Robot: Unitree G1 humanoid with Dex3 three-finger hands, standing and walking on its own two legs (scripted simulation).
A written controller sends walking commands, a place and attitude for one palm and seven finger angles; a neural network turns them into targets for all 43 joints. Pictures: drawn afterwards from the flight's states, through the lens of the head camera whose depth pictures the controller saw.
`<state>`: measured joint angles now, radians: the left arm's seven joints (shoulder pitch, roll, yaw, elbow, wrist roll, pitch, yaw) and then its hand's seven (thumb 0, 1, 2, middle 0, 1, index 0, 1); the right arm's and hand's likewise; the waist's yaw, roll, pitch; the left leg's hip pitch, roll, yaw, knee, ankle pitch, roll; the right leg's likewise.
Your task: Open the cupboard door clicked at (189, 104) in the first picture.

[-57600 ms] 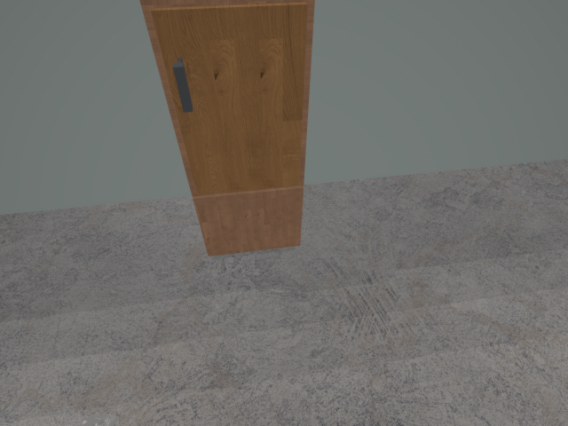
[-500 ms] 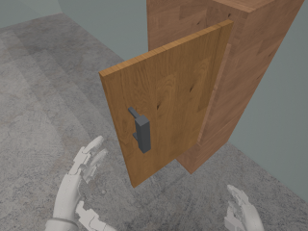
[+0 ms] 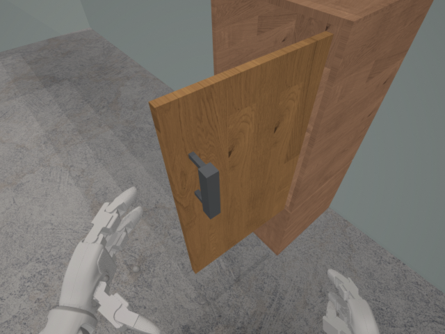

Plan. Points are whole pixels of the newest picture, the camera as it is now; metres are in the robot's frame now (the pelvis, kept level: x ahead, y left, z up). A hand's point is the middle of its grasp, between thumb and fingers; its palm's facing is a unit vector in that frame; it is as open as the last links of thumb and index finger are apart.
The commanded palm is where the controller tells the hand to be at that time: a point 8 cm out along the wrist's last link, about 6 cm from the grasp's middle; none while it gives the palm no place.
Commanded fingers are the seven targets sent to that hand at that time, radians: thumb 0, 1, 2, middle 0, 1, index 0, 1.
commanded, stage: draw the hand back to the body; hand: left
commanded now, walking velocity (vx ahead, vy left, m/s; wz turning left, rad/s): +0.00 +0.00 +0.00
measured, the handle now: (203, 185) +0.35 +0.06 +0.10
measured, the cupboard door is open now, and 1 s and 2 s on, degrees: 87 87 87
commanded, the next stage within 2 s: step back with the hand held close in 1.36 s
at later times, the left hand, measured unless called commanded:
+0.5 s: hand (79, 251) +0.20 +0.20 +0.15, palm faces +0.25 -0.91 -0.32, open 14.7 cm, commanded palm +0.16 +0.25 +0.17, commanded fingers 0.00 0.09 0.56 -0.17 -0.30 -0.17 -0.30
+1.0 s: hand (17, 212) +0.22 +0.26 +0.21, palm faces +0.44 -0.79 -0.42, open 8.9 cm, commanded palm +0.17 +0.30 +0.22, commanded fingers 0.00 0.90 0.90 -0.20 -0.30 -0.20 -0.30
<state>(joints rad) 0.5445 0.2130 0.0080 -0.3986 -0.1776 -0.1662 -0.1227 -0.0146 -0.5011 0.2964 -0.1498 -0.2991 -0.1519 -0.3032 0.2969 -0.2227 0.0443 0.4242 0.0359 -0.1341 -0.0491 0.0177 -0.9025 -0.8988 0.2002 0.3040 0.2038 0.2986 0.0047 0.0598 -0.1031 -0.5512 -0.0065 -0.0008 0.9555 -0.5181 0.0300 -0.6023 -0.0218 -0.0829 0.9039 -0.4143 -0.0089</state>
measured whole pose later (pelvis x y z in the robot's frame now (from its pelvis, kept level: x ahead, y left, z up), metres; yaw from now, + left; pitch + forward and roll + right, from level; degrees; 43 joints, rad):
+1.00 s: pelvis +0.03 +0.00 +0.05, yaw -1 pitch -4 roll -1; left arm 0.48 0.34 0.33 -0.40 -0.05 -0.08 0.12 0.01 0.63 0.78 -0.20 -0.30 -0.20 -0.30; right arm 0.20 -0.23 0.03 0.63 0.00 -0.13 -0.08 0.02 -0.90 -0.90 0.20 0.30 0.20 0.30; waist 0.07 0.07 0.02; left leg -0.05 -0.01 0.02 0.43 -0.31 0.03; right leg -0.12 -0.01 -0.06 0.41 -0.23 0.00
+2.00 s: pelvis -0.05 +0.02 +0.04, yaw -2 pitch -1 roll +0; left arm 0.56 0.43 0.45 -0.52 -0.03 -0.17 0.14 0.01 0.89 0.89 -0.21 -0.30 -0.21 -0.30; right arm 0.19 -0.22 -0.02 0.55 0.01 -0.03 -0.08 0.02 -0.90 -0.90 0.20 0.30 0.20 0.30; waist 0.00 -0.02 0.06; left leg -0.29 -0.04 0.05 0.56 -0.26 0.06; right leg -0.36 -0.04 -0.02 0.54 -0.16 0.02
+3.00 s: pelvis -0.23 -0.02 +0.04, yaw -5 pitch +0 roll +2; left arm 0.56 0.42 0.41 -0.45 -0.06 -0.13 0.15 0.01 0.89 0.89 -0.21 -0.30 -0.21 -0.30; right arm 0.19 -0.25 -0.01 0.60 0.01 -0.09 -0.08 0.02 -0.90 -0.90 0.20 0.30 0.20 0.30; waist -0.02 -0.04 -0.01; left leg -0.32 -0.07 0.08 0.50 -0.19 0.07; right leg -0.21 0.00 -0.01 0.62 -0.44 0.02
